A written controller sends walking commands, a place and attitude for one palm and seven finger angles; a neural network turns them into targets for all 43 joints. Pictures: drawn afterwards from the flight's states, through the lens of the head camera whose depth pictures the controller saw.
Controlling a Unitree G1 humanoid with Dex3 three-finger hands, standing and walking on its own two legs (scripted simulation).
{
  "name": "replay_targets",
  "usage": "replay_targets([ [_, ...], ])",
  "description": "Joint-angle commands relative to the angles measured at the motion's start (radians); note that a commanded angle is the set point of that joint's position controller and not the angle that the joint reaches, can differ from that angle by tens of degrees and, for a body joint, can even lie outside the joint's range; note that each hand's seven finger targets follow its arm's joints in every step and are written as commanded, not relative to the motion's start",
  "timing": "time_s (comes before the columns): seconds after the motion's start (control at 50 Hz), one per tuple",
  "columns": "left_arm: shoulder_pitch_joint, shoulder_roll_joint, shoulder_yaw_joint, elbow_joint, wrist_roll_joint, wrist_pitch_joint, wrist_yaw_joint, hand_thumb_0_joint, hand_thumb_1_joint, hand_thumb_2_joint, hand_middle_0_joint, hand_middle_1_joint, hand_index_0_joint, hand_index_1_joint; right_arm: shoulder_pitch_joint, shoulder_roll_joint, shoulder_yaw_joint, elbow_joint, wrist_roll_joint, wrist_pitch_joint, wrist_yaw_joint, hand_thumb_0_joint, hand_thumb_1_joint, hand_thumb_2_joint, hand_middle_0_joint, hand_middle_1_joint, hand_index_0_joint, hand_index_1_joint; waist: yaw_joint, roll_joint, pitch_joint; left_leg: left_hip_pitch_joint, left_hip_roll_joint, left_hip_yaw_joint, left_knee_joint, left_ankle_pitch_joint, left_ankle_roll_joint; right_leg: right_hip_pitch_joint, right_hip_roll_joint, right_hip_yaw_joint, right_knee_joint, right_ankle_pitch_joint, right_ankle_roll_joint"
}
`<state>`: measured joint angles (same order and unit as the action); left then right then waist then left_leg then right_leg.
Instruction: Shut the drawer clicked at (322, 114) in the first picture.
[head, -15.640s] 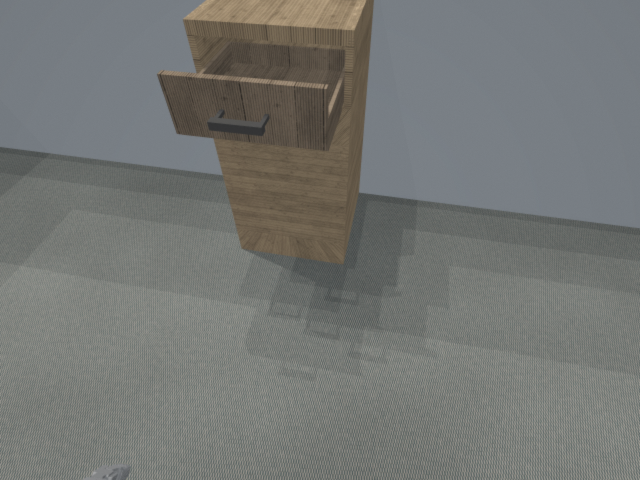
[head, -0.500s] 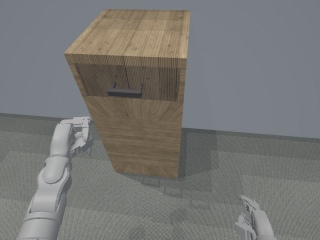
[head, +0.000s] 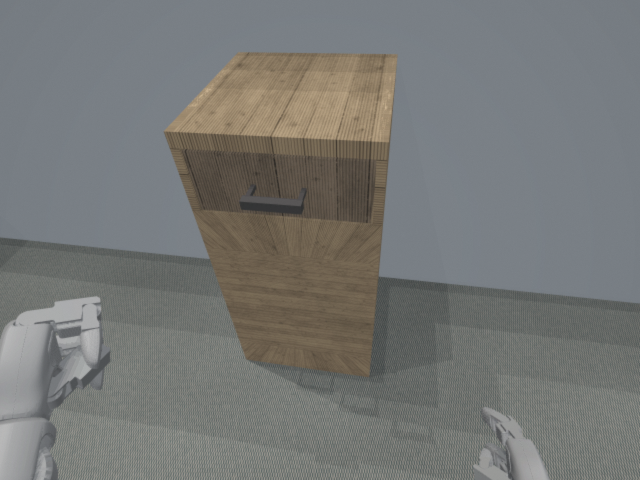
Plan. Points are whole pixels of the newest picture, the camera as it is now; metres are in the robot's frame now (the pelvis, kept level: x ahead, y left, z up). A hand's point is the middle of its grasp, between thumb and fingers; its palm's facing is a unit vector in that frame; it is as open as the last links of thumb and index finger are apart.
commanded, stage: draw the hand back to the body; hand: left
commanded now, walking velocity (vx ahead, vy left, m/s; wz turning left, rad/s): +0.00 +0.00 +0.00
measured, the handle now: (274, 197) +0.63 +0.18 +0.00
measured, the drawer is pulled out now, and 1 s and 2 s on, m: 0.00 0.00 0.00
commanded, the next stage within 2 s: step back with the hand held close in 0.20 s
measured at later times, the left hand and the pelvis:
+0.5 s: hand (78, 349) +0.18 +0.26 +0.16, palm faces +0.35 -0.82 -0.46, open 3.2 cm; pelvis +0.00 +0.01 +0.00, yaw +0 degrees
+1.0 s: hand (34, 414) +0.13 +0.26 +0.15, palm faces +0.33 -0.81 -0.49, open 3.2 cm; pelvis -0.06 +0.03 -0.01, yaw +0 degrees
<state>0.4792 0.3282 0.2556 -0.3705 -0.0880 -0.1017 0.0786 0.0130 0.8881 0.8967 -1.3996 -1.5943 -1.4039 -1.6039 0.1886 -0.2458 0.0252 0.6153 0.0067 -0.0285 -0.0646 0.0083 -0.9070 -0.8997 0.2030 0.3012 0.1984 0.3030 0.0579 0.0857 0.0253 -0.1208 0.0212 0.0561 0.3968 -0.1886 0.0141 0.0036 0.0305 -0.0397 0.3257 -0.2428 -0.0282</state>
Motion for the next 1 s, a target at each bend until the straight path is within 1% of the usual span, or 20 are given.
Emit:
replay_targets([
  [0.0,0.017,0.195,0.161,-0.307,-0.003,-0.086,0.021,0.000,0.900,0.900,-1.400,-1.600,-1.400,-1.600,-0.156,-0.087,-0.039,-0.181,-0.005,-0.080,-0.010,0.000,-0.900,-0.900,0.200,0.300,0.200,0.300,0.011,-0.035,-0.079,0.117,-0.007,-0.032,-0.026,0.132,0.023,-0.140,-0.021,0.036,-0.084,0.157,0.013],
  [0.04,0.008,0.152,0.127,-0.248,0.000,-0.080,0.015,0.000,0.900,0.900,-1.400,-1.600,-1.400,-1.600,-0.153,-0.090,-0.043,-0.165,-0.007,-0.084,-0.012,0.000,-0.900,-0.900,0.200,0.300,0.200,0.300,-0.003,-0.083,-0.010,0.115,-0.006,-0.032,-0.031,0.109,0.025,-0.188,-0.014,0.034,-0.108,0.126,0.016],
  [0.08,-0.045,0.142,0.107,-0.237,0.003,-0.082,0.018,0.000,0.900,0.900,-1.400,-1.600,-1.400,-1.600,-0.148,-0.093,-0.043,-0.158,-0.004,-0.086,-0.018,0.000,-0.900,-0.900,0.200,0.300,0.200,0.300,-0.013,-0.065,0.019,0.109,-0.005,-0.036,-0.040,0.061,0.026,-0.207,-0.019,0.034,-0.110,0.067,0.017],
  [0.14,-0.076,0.158,0.119,-0.238,0.009,-0.087,0.025,0.000,0.900,0.900,-1.400,-1.600,-1.400,-1.600,-0.147,-0.096,-0.044,-0.152,-0.008,-0.097,-0.026,0.000,-0.900,-0.900,0.200,0.300,0.200,0.300,-0.006,-0.066,0.001,0.118,-0.008,-0.042,-0.044,0.039,0.027,-0.202,-0.020,0.036,-0.114,0.037,0.015],
  [0.18,-0.081,0.153,0.112,-0.265,0.011,-0.091,0.028,0.000,0.900,0.900,-1.400,-1.600,-1.400,-1.600,-0.149,-0.090,-0.039,-0.153,-0.009,-0.103,-0.028,0.000,-0.900,-0.900,0.200,0.300,0.200,0.300,0.000,-0.029,-0.033,0.128,-0.006,-0.048,-0.045,0.056,0.027,-0.176,-0.023,0.036,-0.096,0.057,0.011],
  [0.22,-0.061,0.163,0.124,-0.265,0.012,-0.088,0.032,0.000,0.900,0.900,-1.400,-1.600,-1.400,-1.600,-0.150,-0.089,-0.037,-0.153,-0.012,-0.107,-0.026,0.000,-0.900,-0.900,0.200,0.300,0.200,0.300,0.008,-0.048,-0.044,0.125,-0.006,-0.050,-0.045,0.078,0.025,-0.160,-0.022,0.033,-0.088,0.081,0.010],
  [0.28,-0.065,0.163,0.121,-0.288,0.014,-0.084,0.033,0.000,0.900,0.900,-1.400,-1.600,-1.400,-1.600,-0.155,-0.087,-0.031,-0.150,-0.013,-0.111,-0.024,0.000,-0.900,-0.900,0.200,0.300,0.200,0.300,0.009,0.004,-0.034,0.116,-0.003,-0.056,-0.048,0.085,0.018,-0.152,-0.022,0.036,-0.082,0.092,0.005],
  [0.3,-0.063,0.169,0.130,-0.294,0.014,-0.084,0.035,0.000,0.900,0.900,-1.400,-1.600,-1.400,-1.600,-0.151,-0.087,-0.031,-0.150,-0.014,-0.113,-0.022,0.000,-0.900,-0.900,0.200,0.300,0.200,0.300,0.010,-0.004,-0.044,0.118,-0.002,-0.058,-0.047,0.095,0.017,-0.146,-0.021,0.035,-0.077,0.104,0.004],
  [0.32,-0.130,0.288,0.252,-0.363,0.020,-0.120,0.038,0.000,0.900,0.900,-1.400,-1.600,-1.400,-1.600,-0.148,-0.114,-0.037,-0.192,-0.006,-0.080,-0.017,0.000,-0.900,-0.900,0.200,0.300,0.200,0.300,-0.034,-0.025,0.030,0.045,0.013,-0.071,-0.016,0.041,0.041,-0.254,-0.060,0.109,-0.118,0.116,0.014],
  [0.34,-0.112,0.284,0.260,-0.330,0.021,-0.135,0.035,0.000,0.900,0.900,-1.400,-1.600,-1.400,-1.600,-0.151,-0.101,-0.034,-0.181,-0.010,-0.065,-0.019,0.000,-0.900,-0.900,0.200,0.300,0.200,0.300,-0.030,-0.039,0.042,0.021,0.005,-0.085,-0.008,0.026,0.039,-0.256,-0.075,0.109,-0.127,0.112,0.009],
  [0.36,0.005,0.203,0.200,-0.258,0.022,-0.131,0.026,0.000,0.900,0.900,-1.400,-1.600,-1.400,-1.600,-0.143,-0.100,-0.038,-0.176,-0.014,-0.049,-0.017,0.000,-0.900,-0.900,0.200,0.300,0.200,0.300,-0.038,-0.055,0.032,0.025,0.012,-0.078,0.001,0.049,0.039,-0.276,-0.081,0.102,-0.115,0.116,0.012],
  [0.4,0.067,0.167,0.167,-0.257,0.021,-0.132,0.019,0.000,0.900,0.900,-1.400,-1.600,-1.400,-1.600,-0.129,-0.104,-0.048,-0.191,-0.012,-0.026,-0.010,0.000,-0.900,-0.900,0.200,0.300,0.200,0.300,-0.043,-0.041,-0.037,0.032,0.026,-0.071,-0.004,0.119,0.040,-0.250,-0.083,0.078,-0.070,0.168,0.022],
  [0.48,0.117,0.193,0.189,-0.285,0.017,-0.139,0.024,0.000,0.900,0.900,-1.400,-1.600,-1.400,-1.600,-0.121,-0.102,-0.059,-0.217,-0.005,0.002,-0.014,0.000,-0.900,-0.900,0.200,0.300,0.200,0.300,-0.042,-0.044,-0.146,0.051,0.044,-0.068,-0.003,0.305,0.041,-0.199,-0.071,0.046,0.010,0.292,0.037],
  [0.52,0.134,0.214,0.210,-0.302,0.013,-0.138,0.029,0.000,0.900,0.900,-1.400,-1.600,-1.400,-1.600,-0.119,-0.101,-0.066,-0.229,-0.001,0.014,-0.015,0.000,-0.900,-0.900,0.200,0.300,0.200,0.300,-0.041,-0.064,-0.181,0.049,0.052,-0.070,0.007,0.366,0.041,-0.187,-0.067,0.044,0.038,0.328,0.043],
  [0.6,0.157,0.238,0.231,-0.358,0.011,-0.142,0.038,0.000,0.900,0.900,-1.400,-1.600,-1.400,-1.600,-0.114,-0.102,-0.073,-0.250,0.003,0.024,-0.018,0.000,-0.900,-0.900,0.200,0.300,0.200,0.300,-0.035,-0.033,-0.220,0.032,0.064,-0.076,0.017,0.452,0.041,-0.168,-0.056,0.038,0.100,0.358,0.044],
  [0.68,0.177,0.231,0.229,-0.363,0.013,-0.143,0.046,0.000,0.900,0.900,-1.400,-1.600,-1.400,-1.600,-0.105,-0.104,-0.077,-0.256,0.005,0.018,-0.019,0.000,-0.900,-0.900,0.200,0.300,0.200,0.300,-0.036,-0.011,-0.194,-0.029,0.083,-0.094,-0.007,0.363,0.044,-0.184,-0.048,0.041,0.133,0.264,0.046],
  [0.74,0.163,0.240,0.241,-0.380,0.018,-0.155,0.051,0.000,0.900,0.900,-1.400,-1.600,-1.400,-1.600,-0.109,-0.112,-0.082,-0.257,0.004,0.005,-0.023,0.000,-0.900,-0.900,0.200,0.300,0.200,0.300,-0.040,-0.001,-0.168,-0.125,0.090,-0.113,-0.041,0.174,0.052,-0.167,-0.043,0.054,0.144,0.198,0.043],
  [0.84,0.151,0.233,0.243,-0.370,0.024,-0.177,0.063,0.000,0.900,0.900,-1.400,-1.600,-1.400,-1.600,-0.103,-0.113,-0.084,-0.250,0.007,-0.014,-0.027,0.000,-0.900,-0.900,0.200,0.300,0.200,0.300,-0.056,-0.050,-0.107,-0.263,0.077,-0.127,-0.050,-0.135,0.054,-0.177,-0.063,0.100,0.098,0.086,0.033],
  [0.9,0.152,0.221,0.228,-0.354,0.025,-0.194,0.070,0.000,0.900,0.900,-1.400,-1.600,-1.400,-1.600,-0.093,-0.105,-0.083,-0.239,0.005,-0.025,-0.026,0.000,-0.900,-0.900,0.200,0.300,0.200,0.300,-0.063,-0.084,-0.077,-0.240,0.058,-0.124,-0.006,-0.200,0.043,-0.275,-0.085,0.126,0.033,-0.056,0.021],
  [0.98,0.126,0.224,0.217,-0.368,0.030,-0.212,0.089,0.000,0.900,0.900,-1.400,-1.600,-1.400,-1.600,-0.074,-0.102,-0.083,-0.211,-0.001,-0.040,-0.031,0.000,-0.900,-0.900,0.200,0.300,0.200,0.300,-0.075,-0.097,-0.065,-0.116,0.029,-0.112,0.119,-0.172,0.020,-0.463,-0.133,0.154,-0.048,-0.199,-0.009],
])
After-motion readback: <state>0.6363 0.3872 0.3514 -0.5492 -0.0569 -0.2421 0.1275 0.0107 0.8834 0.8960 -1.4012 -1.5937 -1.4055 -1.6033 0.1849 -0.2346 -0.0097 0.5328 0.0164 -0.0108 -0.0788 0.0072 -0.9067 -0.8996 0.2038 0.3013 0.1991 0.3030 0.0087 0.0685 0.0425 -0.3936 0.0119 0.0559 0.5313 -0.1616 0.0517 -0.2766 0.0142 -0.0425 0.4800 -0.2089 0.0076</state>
